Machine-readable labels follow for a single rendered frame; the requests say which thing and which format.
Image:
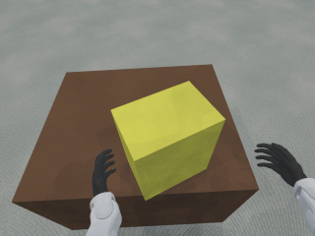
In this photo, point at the pedestal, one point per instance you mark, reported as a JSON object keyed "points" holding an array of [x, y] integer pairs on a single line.
{"points": [[58, 181]]}

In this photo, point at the right robot forearm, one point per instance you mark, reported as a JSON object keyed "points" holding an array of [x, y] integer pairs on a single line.
{"points": [[304, 192]]}

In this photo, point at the left robot forearm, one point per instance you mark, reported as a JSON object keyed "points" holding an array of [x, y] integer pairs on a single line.
{"points": [[105, 215]]}

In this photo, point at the right robot hand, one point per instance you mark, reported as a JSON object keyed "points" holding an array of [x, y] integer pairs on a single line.
{"points": [[283, 162]]}

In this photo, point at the left robot hand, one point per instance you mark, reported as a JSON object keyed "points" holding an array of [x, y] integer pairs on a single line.
{"points": [[99, 175]]}

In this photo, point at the carton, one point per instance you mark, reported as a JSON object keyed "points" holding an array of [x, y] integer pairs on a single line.
{"points": [[168, 136]]}

